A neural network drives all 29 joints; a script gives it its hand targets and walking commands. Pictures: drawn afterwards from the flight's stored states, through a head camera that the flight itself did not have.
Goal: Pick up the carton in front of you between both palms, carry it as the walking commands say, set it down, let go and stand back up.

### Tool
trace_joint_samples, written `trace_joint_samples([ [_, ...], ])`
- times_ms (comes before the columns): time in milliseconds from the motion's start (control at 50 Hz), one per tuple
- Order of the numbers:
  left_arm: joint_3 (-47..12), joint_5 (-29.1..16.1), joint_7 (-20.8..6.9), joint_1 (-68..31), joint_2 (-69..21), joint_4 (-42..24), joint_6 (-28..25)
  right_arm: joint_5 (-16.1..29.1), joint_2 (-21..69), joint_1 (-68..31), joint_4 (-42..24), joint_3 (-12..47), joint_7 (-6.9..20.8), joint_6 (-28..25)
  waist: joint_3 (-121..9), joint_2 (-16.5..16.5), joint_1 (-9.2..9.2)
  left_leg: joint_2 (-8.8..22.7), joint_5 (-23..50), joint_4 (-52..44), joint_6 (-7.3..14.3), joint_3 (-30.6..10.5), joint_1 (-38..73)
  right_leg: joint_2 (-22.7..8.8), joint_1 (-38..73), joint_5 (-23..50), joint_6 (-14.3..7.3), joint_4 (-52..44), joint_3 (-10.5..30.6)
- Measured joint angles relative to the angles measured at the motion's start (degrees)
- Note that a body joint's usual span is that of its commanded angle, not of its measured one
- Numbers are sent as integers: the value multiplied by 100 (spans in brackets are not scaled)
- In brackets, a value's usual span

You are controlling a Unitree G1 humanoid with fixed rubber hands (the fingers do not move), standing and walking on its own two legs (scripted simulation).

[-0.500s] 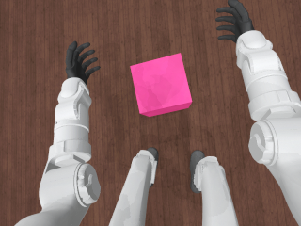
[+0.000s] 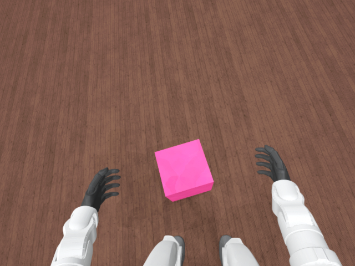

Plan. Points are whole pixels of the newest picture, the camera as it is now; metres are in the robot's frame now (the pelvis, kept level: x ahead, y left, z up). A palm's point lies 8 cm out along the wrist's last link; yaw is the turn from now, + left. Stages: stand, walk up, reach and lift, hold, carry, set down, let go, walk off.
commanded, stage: let go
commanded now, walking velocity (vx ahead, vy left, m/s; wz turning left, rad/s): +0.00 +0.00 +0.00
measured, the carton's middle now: (184, 172) +0.44 +0.08 -0.61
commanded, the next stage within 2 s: stand in 0.88 s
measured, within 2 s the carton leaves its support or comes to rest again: neither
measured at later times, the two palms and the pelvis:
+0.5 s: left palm (92, 233) +0.19 +0.22 -0.02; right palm (347, 247) +0.19 -0.25 -0.03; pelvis +0.03 -0.02 +0.04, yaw +1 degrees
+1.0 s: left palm (68, 239) +0.17 +0.27 -0.04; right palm (352, 262) +0.17 -0.26 -0.04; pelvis +0.03 +0.00 +0.03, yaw +1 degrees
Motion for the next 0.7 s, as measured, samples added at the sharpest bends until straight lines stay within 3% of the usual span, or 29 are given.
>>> trace_joint_samples([
  [180, -465, -210, 221, 1429, -13, -404, -221, 144, -218, 1365, -193, 199, 286, -364, 57, 67, -58, -5, 135, -899, -22, -115, 1664, -31, 1676, 71, -56, -846, -105],
  [280, -554, -213, 232, 1908, 29, -436, -104, 261, -334, 2074, -439, 358, 437, -302, 278, 3, -223, 16, 240, -1396, -58, -177, 2665, -25, 2649, 110, -106, -1246, -162],
  [440, -395, 104, 208, 1999, 89, -378, 142, 478, -417, 2846, -853, 522, 730, -89, 600, -159, -548, 112, 317, -1788, -123, -214, 3715, 58, 3691, 182, -182, -1619, -199],
  [540, -312, 216, 215, 1879, 67, -380, 336, 492, -465, 3054, -997, 647, 870, 124, 825, -198, -639, 151, 278, -1790, -131, -207, 4119, 97, 4125, 189, -197, -1697, -193],
  [700, -414, 274, 451, 1788, 74, -783, 870, 544, -428, 3025, -819, 709, 769, 114, 1080, -187, -701, 104, 162, -1573, -79, -233, 4365, 55, 4437, 115, -149, -1589, -219],
])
